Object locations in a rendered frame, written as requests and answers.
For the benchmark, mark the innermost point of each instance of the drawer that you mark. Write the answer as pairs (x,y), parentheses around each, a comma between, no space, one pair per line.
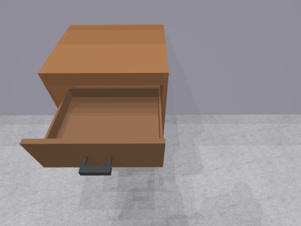
(125,123)

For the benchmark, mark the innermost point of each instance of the handle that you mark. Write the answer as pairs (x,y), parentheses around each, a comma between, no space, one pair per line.
(95,170)

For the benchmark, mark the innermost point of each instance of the cabinet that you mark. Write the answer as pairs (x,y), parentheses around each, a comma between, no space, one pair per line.
(108,56)

